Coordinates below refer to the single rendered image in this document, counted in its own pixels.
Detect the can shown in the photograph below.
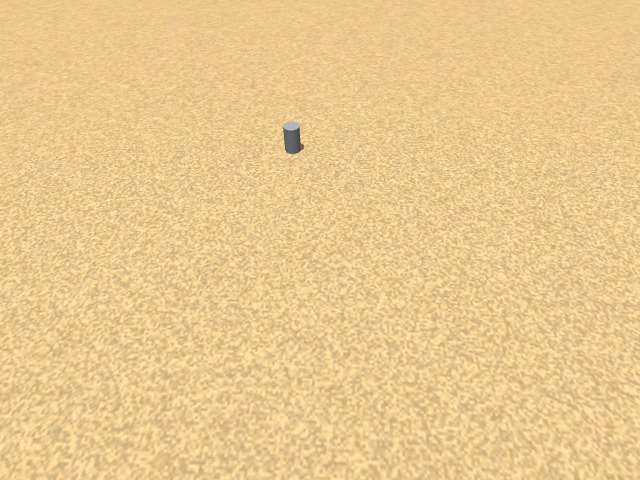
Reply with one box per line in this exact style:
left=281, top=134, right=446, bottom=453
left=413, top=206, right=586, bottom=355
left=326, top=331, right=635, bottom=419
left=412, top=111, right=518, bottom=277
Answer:
left=283, top=121, right=301, bottom=154

